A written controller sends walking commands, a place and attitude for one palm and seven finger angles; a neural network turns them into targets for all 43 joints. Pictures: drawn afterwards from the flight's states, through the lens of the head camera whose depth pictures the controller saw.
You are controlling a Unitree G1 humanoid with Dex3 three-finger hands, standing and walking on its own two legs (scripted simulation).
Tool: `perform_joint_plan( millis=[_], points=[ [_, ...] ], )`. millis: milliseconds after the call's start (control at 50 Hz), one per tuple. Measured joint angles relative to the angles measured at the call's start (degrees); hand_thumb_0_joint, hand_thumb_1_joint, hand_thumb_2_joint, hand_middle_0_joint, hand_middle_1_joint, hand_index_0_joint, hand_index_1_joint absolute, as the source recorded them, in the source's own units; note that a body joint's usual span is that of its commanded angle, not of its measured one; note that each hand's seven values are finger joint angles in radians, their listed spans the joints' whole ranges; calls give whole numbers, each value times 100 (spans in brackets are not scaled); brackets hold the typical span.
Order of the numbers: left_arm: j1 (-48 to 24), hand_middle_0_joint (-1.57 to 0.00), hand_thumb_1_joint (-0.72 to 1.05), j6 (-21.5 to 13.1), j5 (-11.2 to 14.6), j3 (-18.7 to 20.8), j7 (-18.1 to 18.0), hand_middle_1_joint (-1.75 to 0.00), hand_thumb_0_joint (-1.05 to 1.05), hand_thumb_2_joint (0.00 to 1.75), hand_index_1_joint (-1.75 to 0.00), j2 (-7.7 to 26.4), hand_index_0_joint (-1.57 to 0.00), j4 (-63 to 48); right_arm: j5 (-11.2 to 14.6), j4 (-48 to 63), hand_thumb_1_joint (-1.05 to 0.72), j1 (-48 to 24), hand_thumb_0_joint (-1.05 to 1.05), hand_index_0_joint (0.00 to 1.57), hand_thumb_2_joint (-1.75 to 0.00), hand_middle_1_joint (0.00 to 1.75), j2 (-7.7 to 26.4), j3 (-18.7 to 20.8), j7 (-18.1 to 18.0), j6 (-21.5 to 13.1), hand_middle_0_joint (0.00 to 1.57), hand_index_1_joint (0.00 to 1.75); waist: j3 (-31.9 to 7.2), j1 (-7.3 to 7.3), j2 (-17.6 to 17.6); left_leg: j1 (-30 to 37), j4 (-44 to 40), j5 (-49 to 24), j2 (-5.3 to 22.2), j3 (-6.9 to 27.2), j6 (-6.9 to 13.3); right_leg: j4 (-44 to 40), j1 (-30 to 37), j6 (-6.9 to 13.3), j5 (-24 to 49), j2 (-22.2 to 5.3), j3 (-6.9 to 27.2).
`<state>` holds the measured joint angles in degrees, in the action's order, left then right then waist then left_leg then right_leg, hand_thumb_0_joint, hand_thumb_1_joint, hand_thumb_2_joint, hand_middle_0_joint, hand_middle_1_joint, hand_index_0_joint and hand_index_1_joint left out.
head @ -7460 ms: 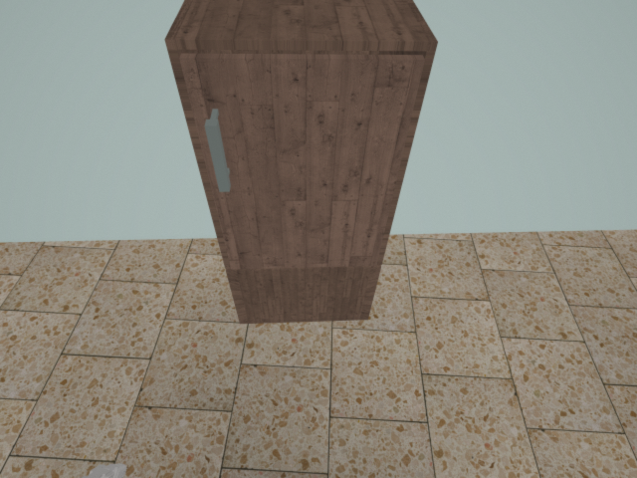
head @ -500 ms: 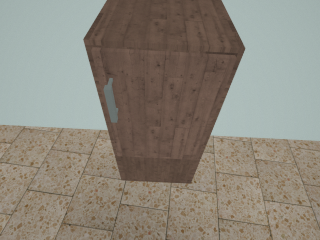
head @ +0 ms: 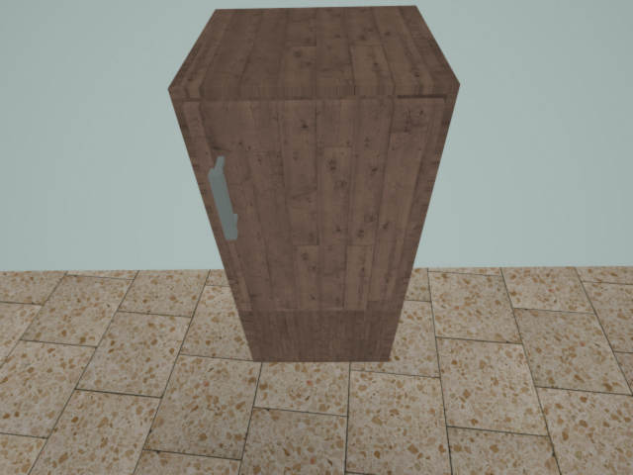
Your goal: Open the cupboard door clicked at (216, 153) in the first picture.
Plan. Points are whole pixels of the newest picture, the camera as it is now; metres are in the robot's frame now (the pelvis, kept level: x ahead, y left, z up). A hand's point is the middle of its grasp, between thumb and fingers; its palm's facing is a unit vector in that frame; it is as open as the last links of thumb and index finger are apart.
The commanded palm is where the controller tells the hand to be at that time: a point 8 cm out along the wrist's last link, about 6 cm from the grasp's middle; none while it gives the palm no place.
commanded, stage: come to a stop and stand still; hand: left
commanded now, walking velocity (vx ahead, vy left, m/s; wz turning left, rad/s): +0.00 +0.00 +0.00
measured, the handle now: (226, 199) +0.57 +0.20 +0.01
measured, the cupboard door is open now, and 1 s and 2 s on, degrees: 0 0 0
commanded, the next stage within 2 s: look again from close up in 0.14 s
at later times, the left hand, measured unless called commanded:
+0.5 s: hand out of the picture +0.02 +0.15 -0.17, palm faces +0.00 -0.99 -0.17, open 7.4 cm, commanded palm none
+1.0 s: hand (200, 466) +0.16 +0.17 -0.09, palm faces +0.24 -0.95 -0.22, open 7.3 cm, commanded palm +0.14 +0.20 -0.06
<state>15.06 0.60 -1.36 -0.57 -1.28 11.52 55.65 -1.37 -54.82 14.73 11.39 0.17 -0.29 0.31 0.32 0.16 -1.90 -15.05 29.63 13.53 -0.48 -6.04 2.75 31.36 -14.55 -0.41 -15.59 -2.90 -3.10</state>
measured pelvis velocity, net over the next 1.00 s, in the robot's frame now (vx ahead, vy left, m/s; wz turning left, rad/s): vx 0.04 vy -0.03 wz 0.02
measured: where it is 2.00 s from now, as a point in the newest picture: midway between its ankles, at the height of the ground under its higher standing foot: outside the picture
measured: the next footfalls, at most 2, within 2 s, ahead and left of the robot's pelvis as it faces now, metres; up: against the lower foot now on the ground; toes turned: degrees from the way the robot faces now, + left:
none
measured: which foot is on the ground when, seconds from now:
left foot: down 0.00-1.00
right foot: down 0.00-1.00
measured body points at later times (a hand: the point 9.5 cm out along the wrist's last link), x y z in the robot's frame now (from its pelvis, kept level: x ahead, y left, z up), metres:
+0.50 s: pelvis +0.03 -0.02 +0.01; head +0.04 -0.02 +0.45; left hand +0.03 +0.20 -0.16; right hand +0.03 -0.24 -0.15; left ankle +0.03 +0.09 -0.73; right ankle +0.01 -0.13 -0.73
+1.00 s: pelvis +0.04 -0.03 +0.00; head +0.05 -0.04 +0.45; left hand +0.14 +0.22 -0.07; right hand +0.11 -0.27 -0.14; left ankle +0.03 +0.09 -0.73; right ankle +0.02 -0.13 -0.73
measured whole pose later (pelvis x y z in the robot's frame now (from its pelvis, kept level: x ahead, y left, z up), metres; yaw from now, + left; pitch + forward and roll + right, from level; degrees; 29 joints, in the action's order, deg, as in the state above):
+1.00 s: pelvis +0.04 -0.03 +0.00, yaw +1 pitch +0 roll +1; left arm 27.0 -0.8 6.5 1.4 -5.5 10.4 20.7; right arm 1.6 -52.3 18.1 11.4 0.1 -4.0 -11.2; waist 0.4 -0.1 -0.4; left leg -12.7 29.1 16.4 0.6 -4.1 0.1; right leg 31.3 -11.8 1.2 -19.6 -1.7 -4.9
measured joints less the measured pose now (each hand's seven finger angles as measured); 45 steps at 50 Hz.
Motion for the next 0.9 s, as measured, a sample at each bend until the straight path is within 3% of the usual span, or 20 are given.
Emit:
perform_joint_plan(
  millis=[380, 900],
  points=[
    [154, -20, 90, -96, 49, -94, 30, -30, 1, 90, -30, -280, -20, 657, 61, -783, -91, 194, 0, 20, -90, 30, -206, -122, -73, -126, 20, 29, 230, -33, 231, 234, -310, -30, 115, 80, -164, -349, 261, 101, 25, 143, -77],
    [3, -20, 91, -169, 34, -8, -67, -30, 0, 90, -30, -213, -20, 774, 69, -927, -92, -57, 0, 20, -90, 30, -193, -92, -159, -156, 20, 29, 124, -68, 222, 464, -268, 204, 221, 155, -292, -487, 597, 170, -181, 254, -147]
  ],
)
